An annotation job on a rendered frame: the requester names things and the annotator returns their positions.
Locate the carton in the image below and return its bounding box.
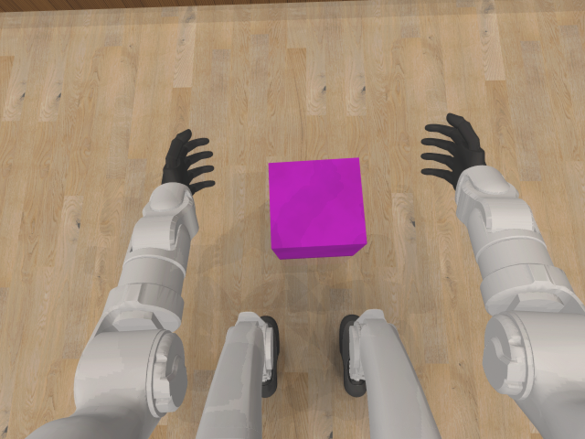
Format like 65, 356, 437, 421
269, 157, 367, 260

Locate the robot right hand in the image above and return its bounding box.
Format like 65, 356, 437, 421
420, 113, 486, 190

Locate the left robot forearm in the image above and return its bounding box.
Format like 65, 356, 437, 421
74, 182, 199, 407

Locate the left robot thigh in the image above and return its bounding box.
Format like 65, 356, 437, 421
196, 321, 273, 439

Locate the right robot forearm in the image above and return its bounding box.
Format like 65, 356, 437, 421
455, 166, 585, 316

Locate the robot right foot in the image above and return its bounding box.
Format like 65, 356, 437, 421
339, 315, 367, 397

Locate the robot left hand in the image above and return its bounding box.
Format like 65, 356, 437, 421
161, 129, 216, 196

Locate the left robot upper arm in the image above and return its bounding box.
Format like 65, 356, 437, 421
25, 329, 187, 439

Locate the right robot upper arm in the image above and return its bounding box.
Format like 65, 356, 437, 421
483, 310, 585, 439

